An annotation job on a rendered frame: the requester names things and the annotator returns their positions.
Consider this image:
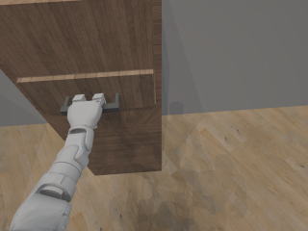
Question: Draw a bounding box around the robot left upper arm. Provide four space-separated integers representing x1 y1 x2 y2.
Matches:
10 192 72 231

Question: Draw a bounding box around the cabinet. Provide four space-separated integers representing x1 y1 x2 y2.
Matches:
0 0 162 176

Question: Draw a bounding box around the handle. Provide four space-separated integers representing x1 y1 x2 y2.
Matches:
60 93 120 116

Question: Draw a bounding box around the drawer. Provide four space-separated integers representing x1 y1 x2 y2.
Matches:
16 68 155 115

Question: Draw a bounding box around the robot left hand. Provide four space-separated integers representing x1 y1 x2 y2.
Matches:
67 93 106 130

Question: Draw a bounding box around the robot left forearm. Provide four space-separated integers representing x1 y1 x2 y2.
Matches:
10 125 94 231

